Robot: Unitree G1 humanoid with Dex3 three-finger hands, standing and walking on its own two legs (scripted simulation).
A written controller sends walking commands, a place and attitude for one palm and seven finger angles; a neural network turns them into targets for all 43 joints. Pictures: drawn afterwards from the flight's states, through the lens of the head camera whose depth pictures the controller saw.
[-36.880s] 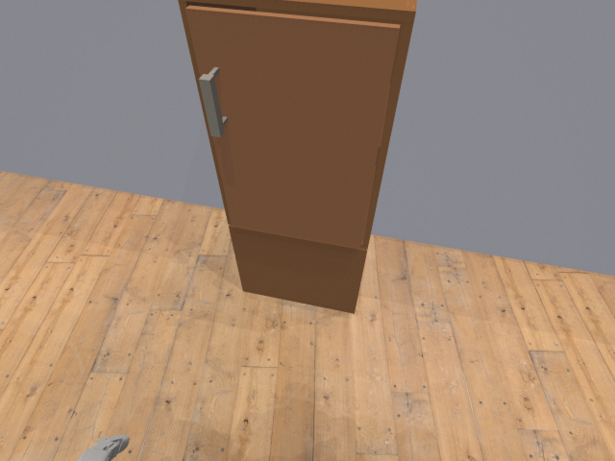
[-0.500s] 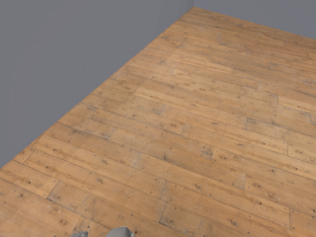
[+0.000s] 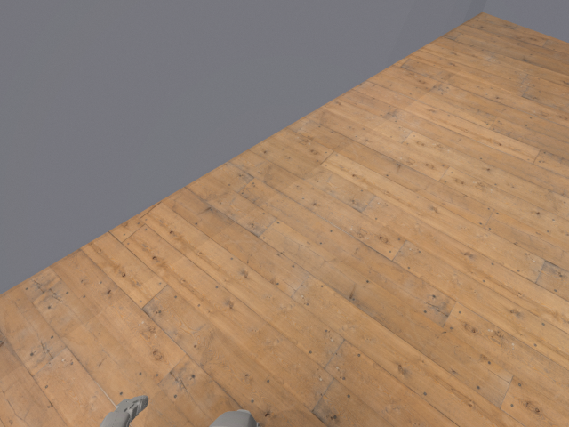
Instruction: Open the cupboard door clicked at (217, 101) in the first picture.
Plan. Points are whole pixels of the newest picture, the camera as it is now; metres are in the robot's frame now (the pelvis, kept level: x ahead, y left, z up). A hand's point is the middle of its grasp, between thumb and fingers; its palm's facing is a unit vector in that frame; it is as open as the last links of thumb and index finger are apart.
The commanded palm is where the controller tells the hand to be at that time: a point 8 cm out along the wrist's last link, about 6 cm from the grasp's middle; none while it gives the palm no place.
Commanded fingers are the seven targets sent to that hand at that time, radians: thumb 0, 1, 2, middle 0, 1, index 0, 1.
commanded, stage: turn to face it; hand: left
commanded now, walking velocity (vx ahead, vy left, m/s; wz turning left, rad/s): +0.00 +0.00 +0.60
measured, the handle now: out of the picture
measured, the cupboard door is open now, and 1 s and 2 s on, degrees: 47 47 47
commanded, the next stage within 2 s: none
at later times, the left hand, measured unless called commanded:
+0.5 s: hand out of the picture +0.03 +0.22 -0.16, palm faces +0.35 -0.90 -0.26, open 7.4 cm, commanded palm none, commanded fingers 0.00 0.90 0.90 -0.20 -0.30 -0.20 -0.30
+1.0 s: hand out of the picture -0.03 +0.12 -0.15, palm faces +0.62 -0.75 -0.23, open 7.4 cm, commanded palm none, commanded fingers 0.00 0.90 0.90 -0.20 -0.30 -0.20 -0.30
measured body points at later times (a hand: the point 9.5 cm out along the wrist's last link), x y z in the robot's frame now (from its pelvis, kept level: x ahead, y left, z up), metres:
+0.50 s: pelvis +0.02 -0.01 +0.01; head +0.07 +0.01 +0.46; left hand +0.01 +0.27 -0.14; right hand +0.18 -0.22 -0.13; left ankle -0.02 +0.11 -0.72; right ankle +0.03 -0.15 -0.66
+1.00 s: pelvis +0.04 -0.06 +0.01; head +0.08 -0.03 +0.46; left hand -0.07 +0.16 -0.14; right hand +0.28 -0.21 -0.13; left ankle -0.04 +0.03 -0.70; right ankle +0.08 -0.15 -0.72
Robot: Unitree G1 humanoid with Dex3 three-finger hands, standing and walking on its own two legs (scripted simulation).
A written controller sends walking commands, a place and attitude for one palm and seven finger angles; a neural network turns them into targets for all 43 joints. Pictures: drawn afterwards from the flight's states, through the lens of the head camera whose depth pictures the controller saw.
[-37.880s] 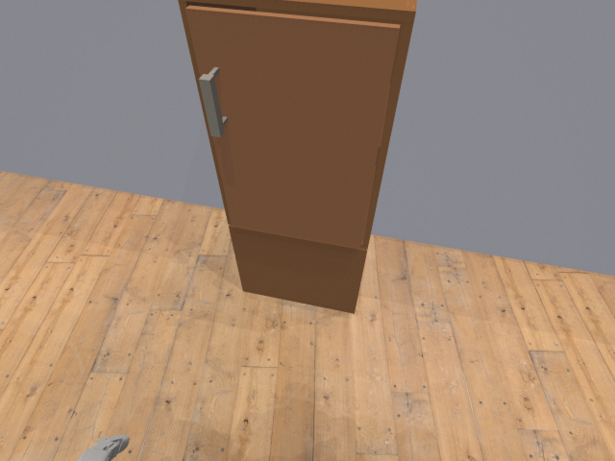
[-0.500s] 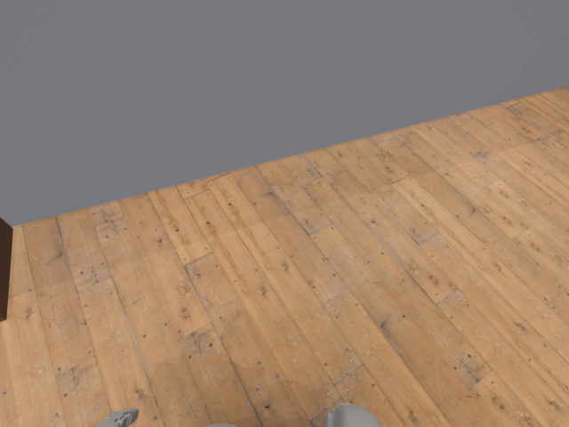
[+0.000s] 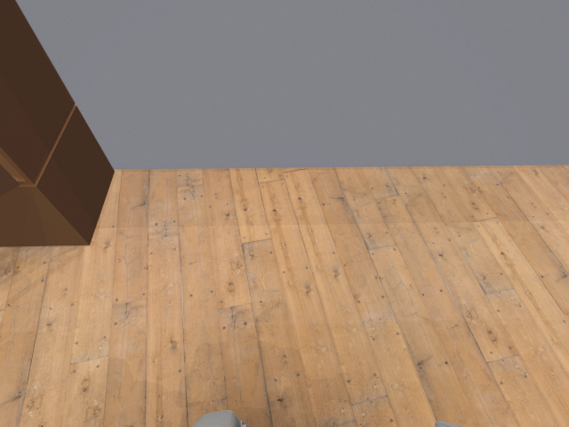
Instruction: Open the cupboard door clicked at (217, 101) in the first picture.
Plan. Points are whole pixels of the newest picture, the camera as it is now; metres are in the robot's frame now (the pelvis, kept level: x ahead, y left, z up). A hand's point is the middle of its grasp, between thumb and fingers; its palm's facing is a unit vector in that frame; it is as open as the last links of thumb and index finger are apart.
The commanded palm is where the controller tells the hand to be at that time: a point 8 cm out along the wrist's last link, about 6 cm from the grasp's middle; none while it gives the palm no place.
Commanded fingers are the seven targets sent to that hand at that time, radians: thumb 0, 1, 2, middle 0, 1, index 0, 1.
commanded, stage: turn to face it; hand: left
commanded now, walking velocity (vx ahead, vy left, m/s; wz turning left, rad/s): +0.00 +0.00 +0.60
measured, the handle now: out of the picture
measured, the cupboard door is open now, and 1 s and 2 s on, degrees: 47 47 47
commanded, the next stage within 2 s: take the last steps up to it in 1.34 s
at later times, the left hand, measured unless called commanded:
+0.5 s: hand out of the picture +0.07 +0.20 -0.15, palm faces +0.28 -0.91 -0.30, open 7.4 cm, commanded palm none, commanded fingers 0.00 0.90 0.90 -0.20 -0.30 -0.20 -0.30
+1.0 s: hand out of the picture -0.04 +0.20 -0.17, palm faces +0.58 -0.77 -0.25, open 7.4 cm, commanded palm none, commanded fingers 0.00 0.90 0.90 -0.20 -0.30 -0.20 -0.30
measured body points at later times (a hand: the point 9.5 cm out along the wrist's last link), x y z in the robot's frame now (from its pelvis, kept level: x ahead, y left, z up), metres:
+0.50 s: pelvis +0.01 -0.04 -0.01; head +0.07 -0.05 +0.44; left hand +0.05 +0.24 -0.13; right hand +0.15 -0.27 -0.16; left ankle -0.03 +0.10 -0.69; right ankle +0.04 -0.15 -0.74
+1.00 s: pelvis +0.02 -0.02 +0.00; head +0.05 +0.02 +0.45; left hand -0.07 +0.24 -0.15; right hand +0.24 -0.18 -0.13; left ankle -0.02 +0.08 -0.74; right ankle +0.08 -0.16 -0.66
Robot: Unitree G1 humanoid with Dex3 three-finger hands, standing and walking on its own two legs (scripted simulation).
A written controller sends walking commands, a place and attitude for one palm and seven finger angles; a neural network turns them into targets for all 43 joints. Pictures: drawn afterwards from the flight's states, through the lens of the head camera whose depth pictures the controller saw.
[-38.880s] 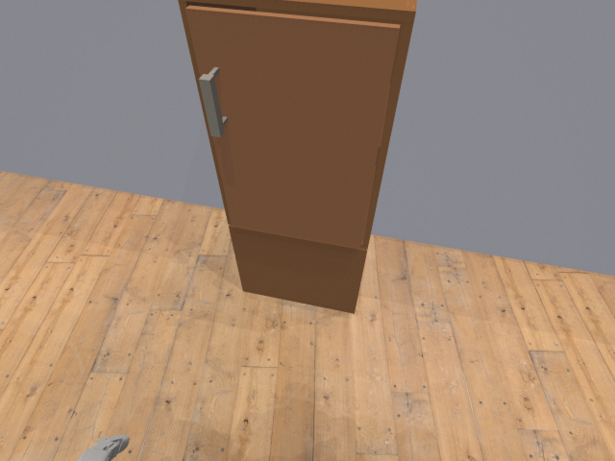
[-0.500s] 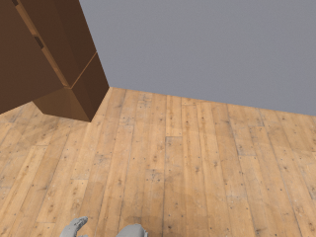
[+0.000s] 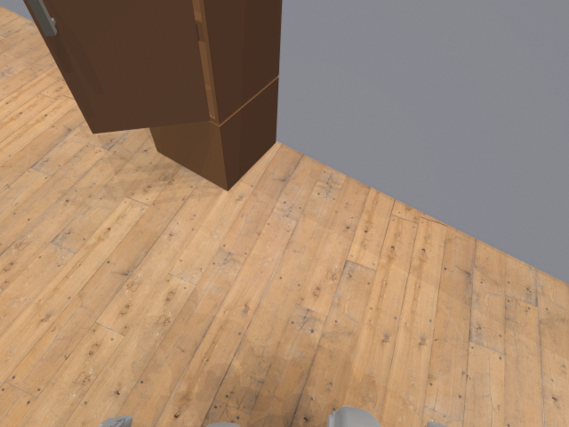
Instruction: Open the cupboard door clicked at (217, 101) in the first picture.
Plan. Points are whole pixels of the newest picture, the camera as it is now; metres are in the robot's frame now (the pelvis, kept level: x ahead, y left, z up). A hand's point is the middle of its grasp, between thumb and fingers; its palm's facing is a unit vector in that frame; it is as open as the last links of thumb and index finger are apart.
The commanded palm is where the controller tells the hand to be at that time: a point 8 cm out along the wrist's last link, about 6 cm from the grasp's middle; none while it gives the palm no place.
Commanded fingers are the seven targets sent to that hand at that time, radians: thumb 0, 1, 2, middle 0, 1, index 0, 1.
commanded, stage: turn to face it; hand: left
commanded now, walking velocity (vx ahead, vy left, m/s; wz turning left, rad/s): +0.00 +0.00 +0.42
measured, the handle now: (38, 1) +0.94 +0.65 +0.07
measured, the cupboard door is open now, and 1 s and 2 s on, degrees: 47 47 47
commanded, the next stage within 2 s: take the last steps up to it in 0.34 s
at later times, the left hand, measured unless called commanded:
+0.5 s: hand out of the picture +0.00 +0.15 -0.17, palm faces +0.27 -0.94 -0.22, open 7.3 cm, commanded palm none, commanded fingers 0.00 0.90 0.90 -0.20 -0.30 -0.20 -0.30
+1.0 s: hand out of the picture +0.12 +0.21 -0.16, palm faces +0.29 -0.93 -0.22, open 7.4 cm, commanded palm none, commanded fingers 0.00 0.90 0.90 -0.20 -0.30 -0.20 -0.30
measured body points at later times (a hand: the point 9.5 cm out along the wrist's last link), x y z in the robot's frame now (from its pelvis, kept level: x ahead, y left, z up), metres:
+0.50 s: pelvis +0.00 -0.04 +0.00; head +0.04 -0.03 +0.45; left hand -0.02 +0.20 -0.15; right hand +0.13 -0.27 -0.14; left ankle -0.04 +0.08 -0.71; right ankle +0.01 -0.16 -0.74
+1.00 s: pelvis +0.08 -0.01 -0.01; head +0.11 -0.01 +0.44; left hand +0.11 +0.26 -0.14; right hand +0.09 -0.23 -0.17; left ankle -0.03 +0.07 -0.74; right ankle +0.16 -0.09 -0.74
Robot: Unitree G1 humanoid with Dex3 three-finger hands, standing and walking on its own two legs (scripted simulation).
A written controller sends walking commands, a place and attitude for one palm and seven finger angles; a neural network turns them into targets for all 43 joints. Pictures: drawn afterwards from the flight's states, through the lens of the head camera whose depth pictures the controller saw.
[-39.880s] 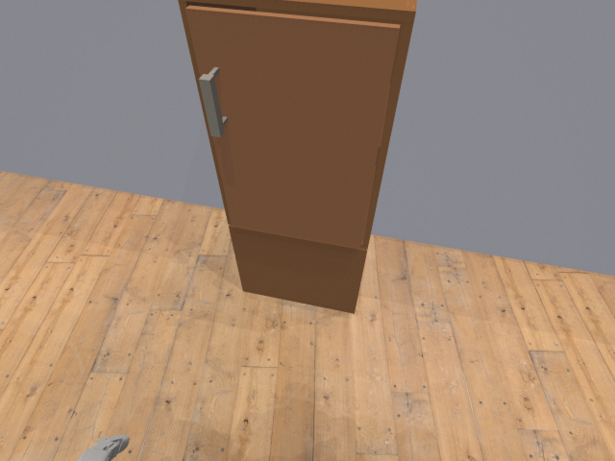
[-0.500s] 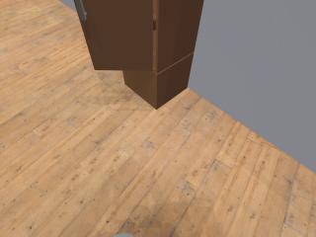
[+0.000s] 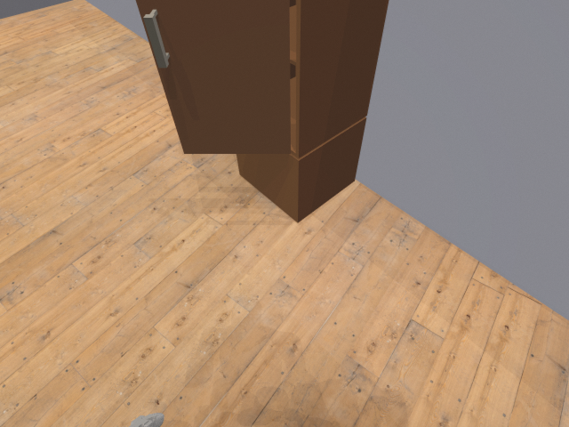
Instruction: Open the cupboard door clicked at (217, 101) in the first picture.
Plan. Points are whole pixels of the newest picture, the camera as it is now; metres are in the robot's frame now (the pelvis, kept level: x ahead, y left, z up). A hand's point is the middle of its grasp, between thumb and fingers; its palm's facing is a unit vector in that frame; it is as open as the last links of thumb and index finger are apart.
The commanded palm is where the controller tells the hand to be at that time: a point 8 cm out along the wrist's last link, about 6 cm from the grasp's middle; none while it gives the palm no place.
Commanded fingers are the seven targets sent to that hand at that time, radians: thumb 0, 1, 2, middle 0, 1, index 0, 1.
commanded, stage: take the last steps up to it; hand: left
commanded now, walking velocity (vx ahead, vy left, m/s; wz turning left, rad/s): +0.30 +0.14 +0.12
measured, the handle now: (158, 38) +1.01 +0.38 +0.07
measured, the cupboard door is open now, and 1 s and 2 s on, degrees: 47 47 47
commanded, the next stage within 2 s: come to a stop and stand still in 1.08 s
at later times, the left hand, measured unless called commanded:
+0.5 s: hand out of the picture +0.08 +0.25 -0.18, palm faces +0.16 -0.97 -0.17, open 7.4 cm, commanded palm none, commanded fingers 0.00 0.90 0.90 -0.20 -0.30 -0.20 -0.30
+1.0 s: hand (170, 275) +0.42 +0.26 -0.15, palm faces +0.05 -0.98 -0.21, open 7.4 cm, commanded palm none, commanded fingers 0.00 0.90 0.90 -0.20 -0.30 -0.20 -0.30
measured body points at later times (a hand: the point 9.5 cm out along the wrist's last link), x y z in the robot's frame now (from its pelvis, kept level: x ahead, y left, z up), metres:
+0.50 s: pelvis +0.16 +0.08 +0.00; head +0.19 +0.10 +0.45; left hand +0.07 +0.30 -0.16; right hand +0.28 -0.14 -0.14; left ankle +0.20 +0.19 -0.73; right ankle +0.07 -0.07 -0.68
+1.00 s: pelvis +0.34 +0.08 +0.01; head +0.36 +0.06 +0.46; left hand +0.41 +0.31 -0.13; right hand +0.31 -0.15 -0.16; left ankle +0.29 +0.21 -0.66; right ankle +0.35 -0.01 -0.73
